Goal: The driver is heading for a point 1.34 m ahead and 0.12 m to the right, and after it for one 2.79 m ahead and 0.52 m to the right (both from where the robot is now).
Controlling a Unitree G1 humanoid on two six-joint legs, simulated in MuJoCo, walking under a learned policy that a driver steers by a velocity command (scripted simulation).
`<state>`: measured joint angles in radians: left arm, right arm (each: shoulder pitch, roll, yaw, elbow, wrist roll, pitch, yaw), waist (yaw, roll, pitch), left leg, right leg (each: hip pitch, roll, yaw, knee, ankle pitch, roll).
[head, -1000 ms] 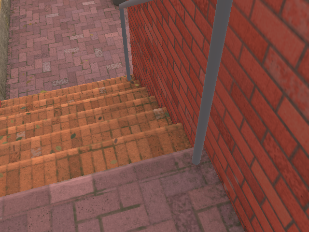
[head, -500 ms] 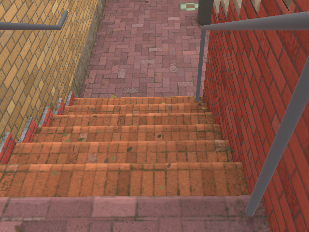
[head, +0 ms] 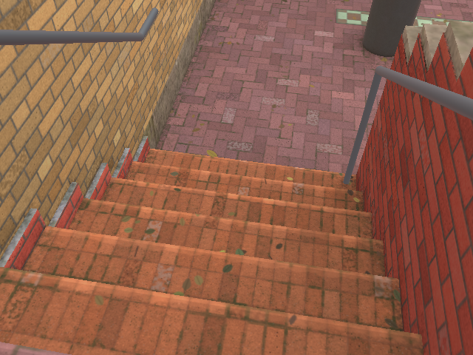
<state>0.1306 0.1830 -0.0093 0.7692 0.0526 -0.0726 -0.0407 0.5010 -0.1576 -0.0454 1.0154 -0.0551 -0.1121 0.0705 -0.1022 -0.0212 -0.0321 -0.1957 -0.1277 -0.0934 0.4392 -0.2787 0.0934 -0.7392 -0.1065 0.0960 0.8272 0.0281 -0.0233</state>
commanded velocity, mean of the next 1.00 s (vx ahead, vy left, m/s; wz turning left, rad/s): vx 0.50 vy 0.00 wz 0.12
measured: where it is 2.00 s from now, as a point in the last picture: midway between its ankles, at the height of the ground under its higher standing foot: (190, 303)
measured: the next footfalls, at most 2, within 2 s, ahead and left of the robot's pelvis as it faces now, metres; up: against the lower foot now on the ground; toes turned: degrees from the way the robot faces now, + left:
right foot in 0.14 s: +0.25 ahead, -0.14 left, +0.00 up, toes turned +4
left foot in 0.66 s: +0.37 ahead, +0.12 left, +0.00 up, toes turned +8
